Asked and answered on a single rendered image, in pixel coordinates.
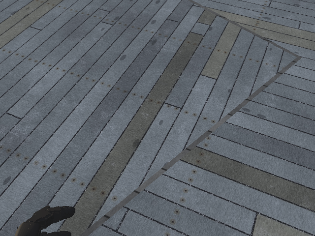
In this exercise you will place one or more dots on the left robot hand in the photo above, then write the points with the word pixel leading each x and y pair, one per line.
pixel 43 218

